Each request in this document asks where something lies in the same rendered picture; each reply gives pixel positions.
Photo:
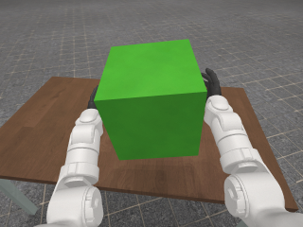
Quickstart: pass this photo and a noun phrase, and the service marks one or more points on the carton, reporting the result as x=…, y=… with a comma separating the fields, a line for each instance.
x=151, y=99

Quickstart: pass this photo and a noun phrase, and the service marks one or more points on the left robot upper arm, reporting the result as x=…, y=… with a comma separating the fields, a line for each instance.
x=79, y=206

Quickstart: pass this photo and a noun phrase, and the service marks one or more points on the left robot forearm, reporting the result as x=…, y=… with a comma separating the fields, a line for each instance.
x=81, y=163

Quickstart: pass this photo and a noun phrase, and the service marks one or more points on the left robot hand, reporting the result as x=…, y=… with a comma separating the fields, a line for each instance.
x=91, y=103

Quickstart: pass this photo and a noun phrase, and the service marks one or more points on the right robot upper arm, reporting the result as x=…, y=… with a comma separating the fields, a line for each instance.
x=256, y=198

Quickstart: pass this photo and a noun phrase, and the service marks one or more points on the right robot forearm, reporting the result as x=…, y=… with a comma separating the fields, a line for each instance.
x=237, y=153

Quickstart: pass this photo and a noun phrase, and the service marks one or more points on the right robot hand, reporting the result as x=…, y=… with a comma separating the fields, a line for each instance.
x=212, y=84

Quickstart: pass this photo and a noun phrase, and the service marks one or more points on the table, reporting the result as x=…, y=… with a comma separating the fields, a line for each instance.
x=34, y=143

